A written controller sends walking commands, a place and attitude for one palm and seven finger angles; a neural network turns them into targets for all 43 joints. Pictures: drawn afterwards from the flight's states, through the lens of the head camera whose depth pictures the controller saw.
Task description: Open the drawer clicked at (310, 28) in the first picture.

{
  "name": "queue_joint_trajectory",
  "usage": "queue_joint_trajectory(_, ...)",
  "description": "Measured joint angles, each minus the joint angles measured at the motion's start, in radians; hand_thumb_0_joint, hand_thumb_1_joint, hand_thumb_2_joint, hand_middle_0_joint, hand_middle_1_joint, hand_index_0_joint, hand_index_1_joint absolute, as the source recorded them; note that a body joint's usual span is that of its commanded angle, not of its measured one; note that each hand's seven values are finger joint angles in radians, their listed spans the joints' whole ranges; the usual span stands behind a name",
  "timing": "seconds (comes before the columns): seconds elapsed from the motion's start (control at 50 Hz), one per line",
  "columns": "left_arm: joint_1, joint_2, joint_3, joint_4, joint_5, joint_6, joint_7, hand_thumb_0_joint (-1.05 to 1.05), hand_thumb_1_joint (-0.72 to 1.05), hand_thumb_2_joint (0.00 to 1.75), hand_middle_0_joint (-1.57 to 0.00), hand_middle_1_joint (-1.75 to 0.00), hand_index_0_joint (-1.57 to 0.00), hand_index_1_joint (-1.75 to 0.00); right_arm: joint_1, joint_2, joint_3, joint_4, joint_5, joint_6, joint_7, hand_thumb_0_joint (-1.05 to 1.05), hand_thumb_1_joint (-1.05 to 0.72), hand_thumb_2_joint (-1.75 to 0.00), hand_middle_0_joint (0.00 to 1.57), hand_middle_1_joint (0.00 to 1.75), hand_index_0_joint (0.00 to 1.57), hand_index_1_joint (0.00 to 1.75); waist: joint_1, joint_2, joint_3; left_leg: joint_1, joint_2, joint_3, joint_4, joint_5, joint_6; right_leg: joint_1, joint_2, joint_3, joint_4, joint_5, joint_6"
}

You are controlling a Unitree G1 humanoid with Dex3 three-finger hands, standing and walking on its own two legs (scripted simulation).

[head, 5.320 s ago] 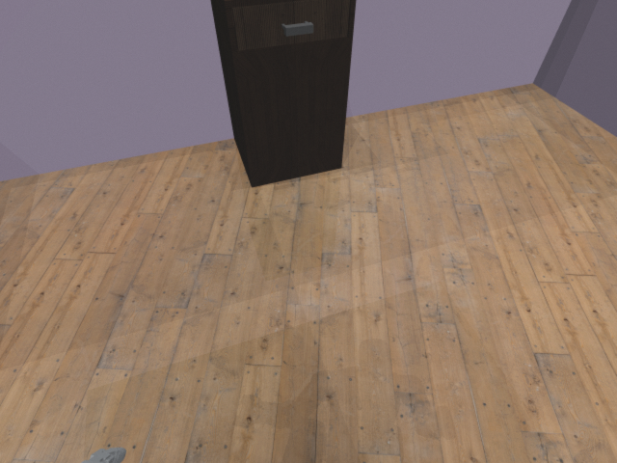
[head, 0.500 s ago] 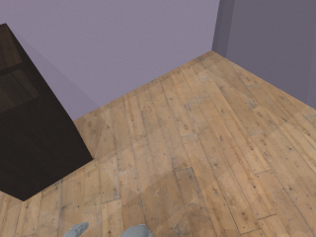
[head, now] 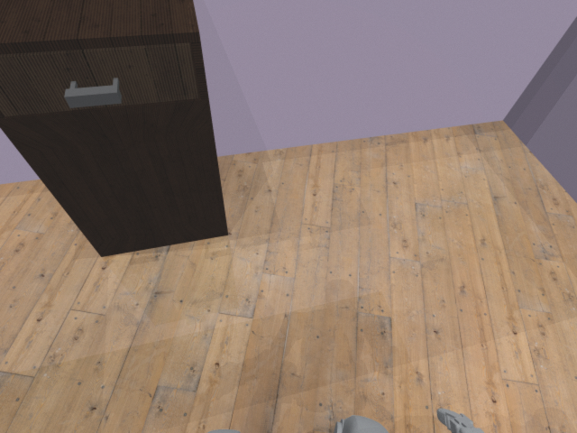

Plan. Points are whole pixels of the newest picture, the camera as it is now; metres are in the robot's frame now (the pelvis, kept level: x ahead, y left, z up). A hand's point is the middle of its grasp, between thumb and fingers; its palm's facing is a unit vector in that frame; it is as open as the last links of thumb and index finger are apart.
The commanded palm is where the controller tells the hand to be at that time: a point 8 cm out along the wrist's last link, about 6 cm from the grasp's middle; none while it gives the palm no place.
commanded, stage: turn to face it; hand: left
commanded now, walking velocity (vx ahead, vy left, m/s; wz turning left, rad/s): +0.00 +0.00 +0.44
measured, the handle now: (94, 89) +0.74 +0.49 -0.03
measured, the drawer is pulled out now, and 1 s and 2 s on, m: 0.00 0.00 0.00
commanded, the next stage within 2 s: take the last steps up to it in 0.40 s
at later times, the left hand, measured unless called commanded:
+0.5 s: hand out of the picture +0.06 +0.16 -0.14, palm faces +0.20 -0.94 -0.28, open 7.4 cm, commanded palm none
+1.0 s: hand out of the picture -0.07 +0.21 -0.17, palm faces +0.35 -0.92 -0.18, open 7.4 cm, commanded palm none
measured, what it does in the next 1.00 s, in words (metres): steps on the spot, turning left: right foot, then left foot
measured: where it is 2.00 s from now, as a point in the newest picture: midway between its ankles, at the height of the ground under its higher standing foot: (250, 385)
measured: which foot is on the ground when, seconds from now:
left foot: down 0.00-0.34, up 0.36-0.82, down 0.84-1.00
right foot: up 0.00-0.32, down 0.34-0.84, up 0.86-1.00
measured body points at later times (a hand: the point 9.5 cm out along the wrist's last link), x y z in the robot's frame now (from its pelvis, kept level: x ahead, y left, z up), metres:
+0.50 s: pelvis +0.01 -0.04 +0.01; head +0.04 -0.07 +0.45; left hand +0.05 +0.21 -0.11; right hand +0.10 -0.28 -0.16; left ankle -0.06 +0.09 -0.65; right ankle +0.02 -0.13 -0.73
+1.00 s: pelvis +0.04 +0.05 +0.01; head +0.03 +0.07 +0.46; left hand -0.08 +0.26 -0.15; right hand +0.15 -0.17 -0.13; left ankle -0.03 +0.11 -0.73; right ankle +0.07 -0.09 -0.66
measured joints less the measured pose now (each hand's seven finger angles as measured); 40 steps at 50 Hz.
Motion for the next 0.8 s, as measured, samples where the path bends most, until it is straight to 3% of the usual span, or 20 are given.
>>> queue_joint_trajectory(0.06, -0.019, -0.001, -0.001, -0.016, -0.001, -0.011, -0.005, 0.01, 0.91, 0.9, -0.2, -0.3, -0.2, -0.3, 0.013, 0.004, 0.005, 0.009, -0.001, 0.002, -0.005, 0.0, -0.91, -0.9, 0.2, 0.3, 0.2, 0.3, -0.002, 0.012, -0.006, 0.023, -0.014, -0.028, -0.063, 0.04, 0.006, -0.028, 0.019, 0.04, 0.021, 0.063, 0.009)
queue_joint_trajectory(0.18, -0.058, -0.022, -0.012, -0.041, -0.004, -0.018, -0.001, 0.0, 0.91, 0.9, -0.2, -0.3, -0.19, -0.3, 0.045, 0.017, 0.007, 0.022, -0.004, 0.004, -0.007, 0.0, -0.9, -0.9, 0.2, 0.3, 0.2, 0.3, -0.022, 0.032, -0.019, 0.042, -0.039, -0.076, -0.113, 0.073, 0.006, 0.005, 0.046, 0.074, -0.105, 0.064, 0.014)
queue_joint_trajectory(0.26, -0.083, -0.047, -0.024, -0.052, -0.008, -0.025, 0.002, 0.0, 0.91, 0.9, -0.2, -0.3, -0.19, -0.3, 0.066, 0.018, 0.002, 0.034, -0.007, 0.011, -0.007, 0.0, -0.9, -0.9, 0.2, 0.3, 0.2, 0.3, -0.041, 0.053, -0.025, 0.035, -0.048, -0.103, -0.098, 0.068, -0.007, 0.071, 0.074, 0.074, -0.254, 0.055, 0.001)
queue_joint_trajectory(0.32, -0.085, -0.066, -0.037, -0.063, -0.01, -0.045, 0.003, 0.0, 0.9, 0.9, -0.2, -0.3, -0.2, -0.3, 0.084, 0.014, -0.003, 0.047, -0.004, 0.017, -0.008, 0.0, -0.9, -0.9, 0.2, 0.3, 0.2, 0.3, -0.047, 0.067, -0.034, 0.015, -0.057, -0.12, -0.055, 0.048, -0.025, 0.162, 0.093, 0.061, -0.46, 0.167, -0.012)
queue_joint_trajectory(0.34, -0.083, -0.074, -0.041, -0.063, -0.007, -0.056, 0.005, 0.0, 0.9, 0.9, -0.2, -0.3, -0.2, -0.3, 0.089, 0.01, -0.006, 0.052, 0.0, 0.017, -0.007, 0.0, -0.9, -0.9, 0.2, 0.3, 0.2, 0.3, -0.046, 0.077, -0.037, 0.001, -0.056, -0.126, -0.023, 0.033, -0.033, 0.184, 0.098, 0.052, -0.508, 0.216, -0.039)
queue_joint_trajectory(0.4, -0.072, -0.101, -0.057, -0.06, 0.0, -0.072, 0.006, 0.0, 0.9, 0.9, -0.2, -0.3, -0.2, -0.3, 0.095, -0.002, -0.019, 0.067, 0.004, 0.037, -0.009, 0.01, -0.9, -0.9, 0.2, 0.3, 0.2, 0.3, -0.052, 0.102, -0.037, -0.081, -0.059, -0.124, 0.224, -0.147, -0.055, 0.194, 0.096, 0.019, -0.493, 0.183, -0.114)
queue_joint_trajectory(0.46, -0.051, -0.119, -0.062, -0.052, 0.001, -0.07, 0.008, 0.0, 0.9, 0.89, -0.21, -0.3, -0.2, -0.3, 0.096, -0.011, -0.027, 0.084, 0.0, 0.049, -0.003, 0.01, -0.91, -0.9, 0.2, 0.3, 0.2, 0.3, -0.05, 0.105, -0.038, -0.155, -0.042, -0.101, 0.468, -0.125, -0.074, 0.224, 0.085, -0.002, -0.532, 0.188, -0.126)
queue_joint_trajectory(0.52, -0.03, -0.128, -0.061, -0.035, 0.002, -0.071, 0.009, 0.0, 0.9, 0.89, -0.21, -0.3, -0.2, -0.3, 0.098, -0.014, -0.028, 0.098, -0.001, 0.051, 0.0, 0.01, -0.91, -0.9, 0.2, 0.29, 0.2, 0.3, -0.048, 0.099, -0.037, -0.175, -0.01, -0.089, 0.539, -0.079, -0.094, 0.246, 0.075, -0.024, -0.566, 0.206, -0.126)
queue_joint_trajectory(0.64, 0.03, -0.127, -0.054, 0.011, 0.01, -0.091, 0.001, 0.0, 0.9, 0.89, -0.21, -0.3, -0.2, -0.3, 0.096, -0.009, -0.02, 0.127, -0.006, 0.051, 0.008, 0.01, -0.91, -0.9, 0.19, 0.29, 0.2, 0.3, -0.017, 0.076, -0.043, -0.124, 0.038, -0.057, 0.405, -0.075, -0.104, 0.275, 0.057, -0.061, -0.61, 0.221, -0.117)
queue_joint_trajectory(0.74, 0.106, -0.104, -0.042, 0.073, 0.018, -0.1, -0.005, 0.0, 0.9, 0.89, -0.21, -0.3, -0.2, -0.3, 0.072, 0.003, -0.011, 0.13, -0.006, 0.036, 0.019, 0.01, -0.91, -0.9, 0.19, 0.29, 0.19, 0.3, 0.023, 0.045, -0.056, -0.072, 0.049, -0.01, 0.233, -0.093, -0.083, 0.295, 0.037, -0.081, -0.637, 0.227, -0.093)
queue_joint_trajectory(0.8, 0.154, -0.082, -0.032, 0.117, 0.016, -0.091, -0.007, 0.0, 0.9, 0.89, -0.21, -0.3, -0.2, -0.3, 0.059, 0.016, -0.001, 0.115, -0.003, 0.01, 0.019, 0.01, -0.91, -0.9, 0.19, 0.29, 0.19, 0.3, 0.04, 0.023, -0.068, -0.002, 0.043, 0.026, 0.052, -0.049, -0.066, 0.298, 0.021, -0.085, -0.619, 0.211, -0.068)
